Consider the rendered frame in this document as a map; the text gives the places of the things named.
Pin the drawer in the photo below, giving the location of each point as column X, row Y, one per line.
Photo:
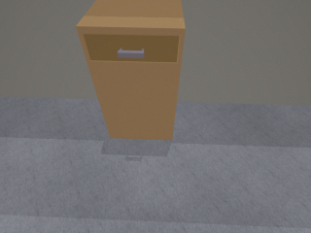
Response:
column 157, row 48

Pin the handle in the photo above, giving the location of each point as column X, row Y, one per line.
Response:
column 131, row 53

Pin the cabinet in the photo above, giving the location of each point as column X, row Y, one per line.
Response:
column 138, row 99

